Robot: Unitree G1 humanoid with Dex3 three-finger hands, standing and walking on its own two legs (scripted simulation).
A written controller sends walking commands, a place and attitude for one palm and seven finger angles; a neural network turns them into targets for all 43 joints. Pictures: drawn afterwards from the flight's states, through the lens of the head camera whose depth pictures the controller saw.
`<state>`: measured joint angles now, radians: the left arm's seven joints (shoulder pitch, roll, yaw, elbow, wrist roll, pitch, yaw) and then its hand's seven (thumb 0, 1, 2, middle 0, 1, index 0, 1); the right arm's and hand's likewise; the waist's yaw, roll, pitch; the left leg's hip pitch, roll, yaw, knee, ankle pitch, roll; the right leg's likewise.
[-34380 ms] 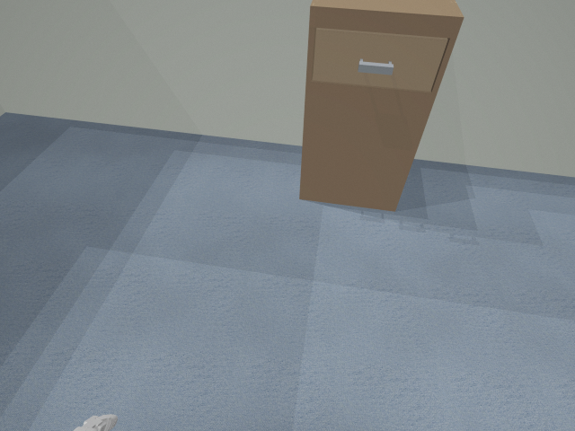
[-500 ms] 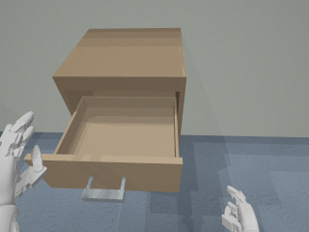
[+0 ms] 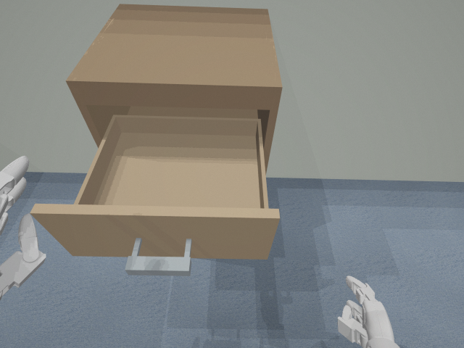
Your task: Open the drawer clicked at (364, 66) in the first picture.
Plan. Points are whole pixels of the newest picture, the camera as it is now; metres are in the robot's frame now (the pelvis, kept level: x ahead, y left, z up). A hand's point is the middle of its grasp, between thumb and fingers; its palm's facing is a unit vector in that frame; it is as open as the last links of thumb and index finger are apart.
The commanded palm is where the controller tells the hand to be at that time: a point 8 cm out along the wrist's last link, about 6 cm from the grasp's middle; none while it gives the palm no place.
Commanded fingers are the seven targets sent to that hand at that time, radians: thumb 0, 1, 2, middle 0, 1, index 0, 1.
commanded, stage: step back with the hand held close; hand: left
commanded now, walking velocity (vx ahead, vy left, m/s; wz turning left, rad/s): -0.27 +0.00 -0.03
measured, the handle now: (161, 254) +0.29 +0.15 -0.04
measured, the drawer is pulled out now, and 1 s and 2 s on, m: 0.30 0.30 0.30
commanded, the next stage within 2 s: stop stepping back and stand still in 0.92 s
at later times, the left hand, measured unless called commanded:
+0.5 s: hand (3, 308) +0.14 +0.25 +0.16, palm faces +0.38 -0.80 -0.47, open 7.4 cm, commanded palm +0.07 +0.28 +0.18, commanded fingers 0.00 0.90 0.90 -0.20 -0.30 -0.20 -0.30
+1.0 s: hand out of the picture +0.04 +0.23 +0.15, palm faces +0.37 -0.84 -0.40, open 7.4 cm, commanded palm -0.03 +0.27 +0.18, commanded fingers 0.00 0.90 0.90 -0.20 -0.30 -0.20 -0.30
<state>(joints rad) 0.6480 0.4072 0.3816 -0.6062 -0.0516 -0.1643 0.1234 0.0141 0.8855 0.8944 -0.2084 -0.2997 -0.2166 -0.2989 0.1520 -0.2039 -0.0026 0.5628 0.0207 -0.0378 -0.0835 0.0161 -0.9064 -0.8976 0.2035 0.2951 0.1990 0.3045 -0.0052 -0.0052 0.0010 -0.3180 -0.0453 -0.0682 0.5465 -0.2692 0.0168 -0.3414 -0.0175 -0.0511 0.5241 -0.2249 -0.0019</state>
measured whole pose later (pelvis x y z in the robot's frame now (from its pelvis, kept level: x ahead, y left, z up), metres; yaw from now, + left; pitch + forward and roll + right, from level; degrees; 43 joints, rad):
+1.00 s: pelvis -0.16 -0.01 +0.00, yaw +1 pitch +2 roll +0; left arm 0.62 0.39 0.39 -0.65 -0.05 -0.18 0.15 0.02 0.89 0.90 -0.20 -0.30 -0.21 -0.30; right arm 0.13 -0.15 0.00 0.62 -0.01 -0.12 -0.05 0.01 -0.91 -0.90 0.20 0.30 0.20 0.30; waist 0.00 -0.08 0.03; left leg -0.38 0.04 0.01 0.57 -0.23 -0.01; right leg -0.52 0.05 0.01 0.96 -0.47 0.02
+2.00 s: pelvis -0.25 -0.04 +0.00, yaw +1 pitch +1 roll +0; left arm 0.31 0.31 0.08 0.37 0.04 0.02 0.01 0.00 0.90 0.90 -0.20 -0.30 -0.20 -0.30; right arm 0.11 -0.27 0.01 0.79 -0.01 -0.04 0.01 0.01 -0.90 -0.90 0.21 0.30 0.20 0.31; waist 0.00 0.05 -0.02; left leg -0.30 -0.01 0.06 0.57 -0.29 0.03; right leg -0.33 -0.03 -0.08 0.58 -0.27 -0.01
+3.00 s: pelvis -0.25 -0.05 +0.01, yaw +0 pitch -2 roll +0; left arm 0.21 0.20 0.02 1.12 0.02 -0.01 0.02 0.00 0.90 0.89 -0.20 -0.30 -0.21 -0.30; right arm 0.25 -0.19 -0.01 1.13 -0.01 0.00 -0.03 0.01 -0.91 -0.90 0.20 0.29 0.20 0.30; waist -0.01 -0.01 0.05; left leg -0.13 0.01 0.06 0.36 -0.19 0.01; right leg -0.16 0.00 -0.08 0.35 -0.16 -0.04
